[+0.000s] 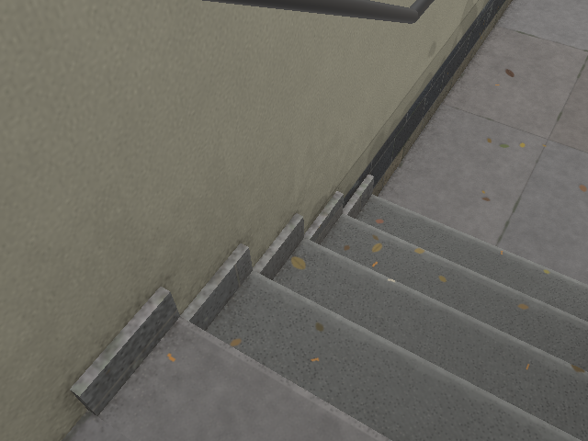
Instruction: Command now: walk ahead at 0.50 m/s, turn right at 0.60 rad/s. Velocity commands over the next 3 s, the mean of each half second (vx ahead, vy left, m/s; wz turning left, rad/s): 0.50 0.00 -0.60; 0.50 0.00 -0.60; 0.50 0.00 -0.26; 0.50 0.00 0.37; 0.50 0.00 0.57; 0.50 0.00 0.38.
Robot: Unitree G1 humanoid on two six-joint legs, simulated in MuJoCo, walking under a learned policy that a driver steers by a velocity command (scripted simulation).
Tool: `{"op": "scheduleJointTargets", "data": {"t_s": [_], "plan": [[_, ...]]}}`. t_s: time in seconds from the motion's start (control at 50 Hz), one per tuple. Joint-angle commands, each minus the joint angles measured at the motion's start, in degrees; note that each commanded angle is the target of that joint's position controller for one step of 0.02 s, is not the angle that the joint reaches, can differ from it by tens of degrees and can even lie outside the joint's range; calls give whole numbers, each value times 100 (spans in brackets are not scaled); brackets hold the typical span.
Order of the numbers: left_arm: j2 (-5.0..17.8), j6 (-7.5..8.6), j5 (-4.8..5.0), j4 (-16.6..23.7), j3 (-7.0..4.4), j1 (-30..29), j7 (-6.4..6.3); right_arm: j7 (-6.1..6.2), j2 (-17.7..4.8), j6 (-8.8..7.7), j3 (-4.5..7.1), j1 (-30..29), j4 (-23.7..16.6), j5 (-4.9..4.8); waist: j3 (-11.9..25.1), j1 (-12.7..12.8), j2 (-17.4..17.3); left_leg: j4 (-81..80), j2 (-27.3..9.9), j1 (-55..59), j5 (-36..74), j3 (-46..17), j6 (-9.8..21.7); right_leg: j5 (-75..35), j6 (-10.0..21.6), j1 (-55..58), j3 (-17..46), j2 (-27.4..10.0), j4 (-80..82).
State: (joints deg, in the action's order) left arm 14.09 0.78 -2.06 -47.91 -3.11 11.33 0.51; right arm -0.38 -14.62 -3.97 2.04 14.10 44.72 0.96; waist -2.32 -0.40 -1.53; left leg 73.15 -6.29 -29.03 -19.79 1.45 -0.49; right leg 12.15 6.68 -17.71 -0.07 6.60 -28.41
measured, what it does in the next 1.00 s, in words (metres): walks ahead, turning right: left foot, then right foot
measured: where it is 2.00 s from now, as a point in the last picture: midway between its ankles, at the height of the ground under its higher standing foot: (495, 370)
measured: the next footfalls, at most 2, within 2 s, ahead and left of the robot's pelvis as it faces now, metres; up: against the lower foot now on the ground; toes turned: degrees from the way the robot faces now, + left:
left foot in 0.36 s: +0.37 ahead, +0.08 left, +0.00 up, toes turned -15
right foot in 0.82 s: +0.34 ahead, -0.18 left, +0.00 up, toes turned -30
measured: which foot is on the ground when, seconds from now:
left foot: up 0.00-0.34, down 0.36-0.82, up 0.84-1.00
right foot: down 0.00-0.36, up 0.38-0.80, down 0.82-1.00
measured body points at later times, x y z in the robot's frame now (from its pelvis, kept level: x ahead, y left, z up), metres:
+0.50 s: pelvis +0.25 +0.00 +0.00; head +0.27 +0.01 +0.45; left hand +0.42 +0.26 -0.12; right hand +0.29 -0.30 -0.09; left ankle +0.33 +0.09 -0.73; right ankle +0.15 -0.08 -0.66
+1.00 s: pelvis +0.39 -0.14 -0.05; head +0.37 -0.16 +0.40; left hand +0.55 +0.08 -0.16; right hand +0.38 -0.45 -0.15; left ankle +0.51 -0.04 -0.68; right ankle +0.30 -0.16 -0.73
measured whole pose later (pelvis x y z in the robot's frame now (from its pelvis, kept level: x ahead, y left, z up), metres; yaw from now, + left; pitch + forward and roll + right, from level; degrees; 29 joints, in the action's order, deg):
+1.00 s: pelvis +0.39 -0.14 -0.05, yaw -35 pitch +0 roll +0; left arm 14.3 0.0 -0.8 -45.3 -1.8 25.7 -1.1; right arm 0.7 -16.3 -0.6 2.0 9.5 40.3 2.9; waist 0.7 1.5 -2.2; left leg 72.7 -3.8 -38.4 -17.8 -0.7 -2.5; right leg 33.3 6.8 -18.2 1.7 7.4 -52.4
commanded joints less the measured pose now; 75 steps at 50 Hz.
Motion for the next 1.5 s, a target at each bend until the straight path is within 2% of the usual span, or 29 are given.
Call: {"op": "scheduleJointTargets", "data": {"t_s": [0.02, 0.26, 0.34, 0.36, 0.38, 0.4, 0.44, 0.46, 0.62, 0.74, 0.8, 0.82, 0.84, 0.86, 0.88, 0.9, 0.94, 1.02, 1.08, 1.16, 1.22, 1.26, 1.28, 1.3, 1.36, 1.38, 1.42, 1.46, 1.5], "plan": [[783, 227, 78, 279, -151, 278, -21, 22, -589, 246, 124, 444, -296, 95, 583, -143, 319, -533, -48, -510, 306, -178, -32, -3267, 864, 1001, 1597, -1461, 1219], [1088, 159, 118, 163, -239, 1240, -116, -45, -583, 198, 48, -1443, -950, -24, -16, 474, 554, -3738, 521, -348, 1788, -164, 30, -3168, 668, 1642, 2193, -1349, 990], [1456, 242, 172, 331, -290, 668, -83, 134, -1091, 57, 275, 287, -552, 107, 455, -489, 376, -4821, 814, 2158, 1044, -183, 445, -4491, 363, 1141, 2219, -940, -671], [1133, 266, 224, 521, -194, 620, -34, 203, -1402, -4, 344, 1063, -532, 211, 1213, -792, -184, -5086, -184, 3340, -47, -1191, 703, -3310, 191, 570, 1877, -619, -2167], [533, 284, 224, 690, -60, 894, -15, 270, -1641, -28, 363, 1079, -680, 233, 1406, -475, -926, -5760, -1623, 4248, -877, -3380, 1148, 1428, 9, -1054, 1206, 352, -3508], [905, 222, 77, 643, -86, 1202, -34, 258, -1658, 14, 404, 662, -636, 133, 1131, -146, -1275, -6070, -2018, 3795, -1194, -4778, 1568, 1851, -15, -1904, 1068, 158, -4117], [1200, 57, -1, 663, -151, 620, 24, 194, -808, 58, 222, 261, -679, 62, 338, -205, -4, -5954, -1527, 2873, -60, -2907, 1280, 1071, -150, -1694, 1046, -458, -3878], [1095, -22, -14, 707, -143, 607, 60, 186, -762, 45, 193, 259, -610, 60, 239, -126, -100, -6027, -1287, 2616, 661, -2249, 1083, 984, -236, -1511, 967, -576, -3638], [629, -338, 4, 1391, -14, -1, 267, 83, -1041, 32, 262, 416, -396, 45, 328, 10, -654, -5695, -844, 1754, 3613, 153, 838, -173, -482, -1174, 115, -689, -3037], [805, -476, -28, 1481, -150, -187, 157, 45, -1130, 23, 237, 690, -426, 72, 381, -48, -612, -4464, -1255, 1909, 2642, 260, 794, -633, -136, -1349, -92, -740, -3574], [728, -443, 108, 1162, -220, 1001, 11, 63, -1445, 74, 332, 167, -493, 29, 664, 747, -590, -2464, -1041, 625, 4866, 1013, 307, 328, -6, 1202, -822, -185, -2710], [811, -332, 134, 809, -308, 2444, -34, 56, -1640, 134, 409, -582, -575, -3, 907, 1698, -373, -585, -892, -478, 4594, 967, 210, 101, 180, 2699, -680, -110, -1931], [1118, -186, 222, 629, -335, 2392, 28, 20, -1014, 225, 313, -901, -735, 35, -89, 1695, 1765, 2027, 273, -1899, -695, 1067, 99, -1108, 434, 2232, 585, -635, -692], [1176, -1, 511, 994, -139, 1522, 58, 162, -436, 265, 126, 202, -996, 176, -466, 242, 2041, 2180, 163, -2588, -1188, 108, 128, -5652, 519, 1464, 2493, -1502, -1081], [1340, 52, 467, 1112, -241, 1728, 51, 196, -643, 295, 186, 221, -1070, 294, 420, 352, 875, 2000, 105, -2304, -949, -226, -69, -5309, 1068, 1626, 3204, -2073, -459], [1758, 18, 222, 975, -342, 1582, -55, 180, -676, 252, 122, -31, -1183, 209, 162, 178, 946, 1371, 265, -2308, -1099, -242, -204, -2073, 1433, 640, 4081, -2338, 447], [1243, 28, 76, 923, -183, 978, -170, 187, -1049, 293, 207, -555, -968, 148, -464, -45, 363, 97, 101, -1852, -469, -339, -224, -1286, 1147, -259, 3213, -1825, 75], [1036, 215, 184, 482, -147, 1460, -312, 51, -918, 262, 231, -752, -678, 202, -253, -13, 106, -1170, 407, -1587, 2156, -389, -63, 370, 858, -511, 2731, -1138, -766], [828, 271, 335, 382, -106, 1477, -344, -138, -286, 257, 23, -1145, -722, 227, 93, 66, 254, -2595, 825, -65, 4204, 70, 92, 1138, 679, -1093, 2230, -591, -769], [596, 236, 168, 210, -94, 1517, -311, -124, -85, 402, -74, -1074, -893, 22, -94, 243, 643, -3784, 1084, 1376, 4260, 183, 19, 838, 350, -1326, 1703, -328, -1504], [378, 80, 61, 10, -38, 1883, -452, 37, -128, 282, -58, -201, -585, 49, -230, 302, 395, -5736, 580, 1626, 4301, -289, 152, 333, 322, -88, 1399, -174, -3330], [756, -21, 132, 136, -123, 1271, -375, 166, -521, 311, 157, 1787, -9, 200, 293, -650, 80, -6348, 43, 3414, 4413, -532, 894, -876, 262, -768, 743, 100, -6780], [421, -8, 212, 391, -120, 1245, -254, 110, -673, 285, 160, 2561, 127, 156, 1039, -732, -699, -4417, -848, 5569, 6478, -1236, 1230, 3541, 103, -2905, 338, 672, -9015], [260, 44, 352, 514, 25, 2046, -281, -23, -743, 199, 102, 2324, 10, 141, 1691, -109, -707, -3005, -1527, 6400, 7556, -1848, 1348, 3688, 135, -3952, 984, 267, -9386], [847, -25, -208, 556, -1, 1135, -402, 60, -935, 109, 273, 1883, 142, -101, 657, -208, -278, -4941, -1981, 4099, 1222, -3527, 2698, 2397, -131, -5030, 1031, -170, -8640], [1043, -72, -226, 679, -109, 397, -417, 22, -536, -26, 47, 1454, 161, -21, -302, 80, 521, -5004, -1679, 2629, 1459, -3112, 2240, 1244, -225, -4813, 1545, -314, -7074], [704, -134, 17, 545, -59, 290, -247, 6, -466, -176, -58, 1211, 286, 26, -943, 493, 642, -5183, -768, 203, 2225, -2022, 1552, -284, -551, -3005, 1420, -482, -4169], [156, -263, -239, 54, 26, 743, -73, 19, -771, -187, 43, 1398, 555, -15, -306, 545, -338, -4978, -309, -113, 3143, -1534, 1449, -1212, -645, -1530, 329, -640, -3473], [70, -277, -103, -152, 16, 866, 18, -40, -795, -135, 88, 1295, 512, -117, -25, 600, -755, -4775, -245, -159, 3331, -1477, 1352, -1984, -445, -1033, 65, -774, -3731]]}}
